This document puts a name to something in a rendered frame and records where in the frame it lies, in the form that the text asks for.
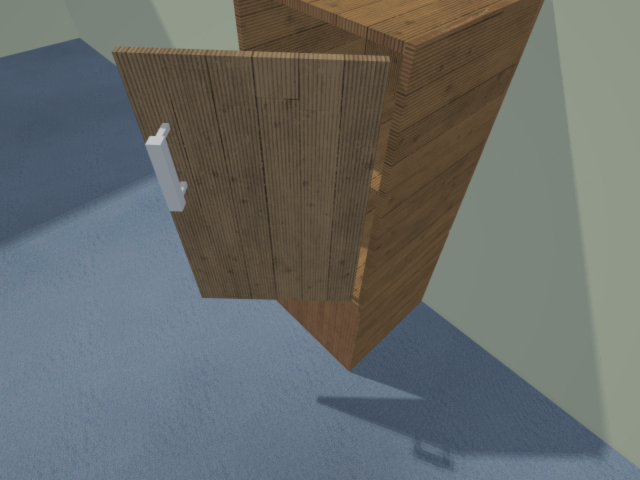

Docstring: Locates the handle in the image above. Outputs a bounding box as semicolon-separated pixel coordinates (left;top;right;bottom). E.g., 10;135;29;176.
145;123;188;212

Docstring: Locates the cupboard door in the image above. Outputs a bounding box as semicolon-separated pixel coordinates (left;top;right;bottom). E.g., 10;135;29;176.
112;46;390;302

